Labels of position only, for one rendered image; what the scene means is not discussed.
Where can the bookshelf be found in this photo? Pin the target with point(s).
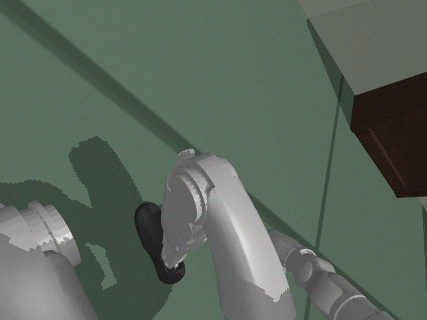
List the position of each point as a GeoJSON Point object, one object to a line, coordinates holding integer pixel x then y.
{"type": "Point", "coordinates": [391, 124]}

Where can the right robot arm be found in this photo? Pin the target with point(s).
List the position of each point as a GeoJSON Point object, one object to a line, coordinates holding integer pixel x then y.
{"type": "Point", "coordinates": [333, 295]}

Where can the right robot hand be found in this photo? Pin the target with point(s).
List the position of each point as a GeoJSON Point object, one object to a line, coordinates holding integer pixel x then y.
{"type": "Point", "coordinates": [283, 244]}

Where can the right robot foot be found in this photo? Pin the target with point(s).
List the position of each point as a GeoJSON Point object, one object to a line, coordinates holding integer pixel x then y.
{"type": "Point", "coordinates": [148, 225]}

